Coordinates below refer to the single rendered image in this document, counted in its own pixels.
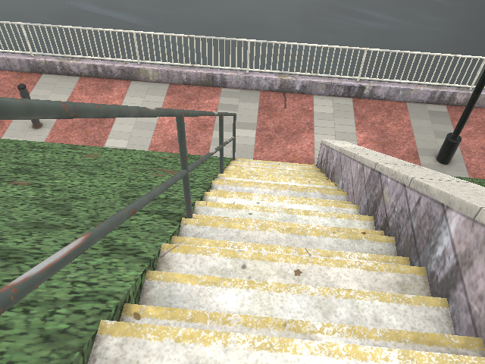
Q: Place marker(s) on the stairs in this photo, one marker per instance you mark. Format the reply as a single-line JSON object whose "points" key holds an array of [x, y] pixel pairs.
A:
{"points": [[277, 267]]}

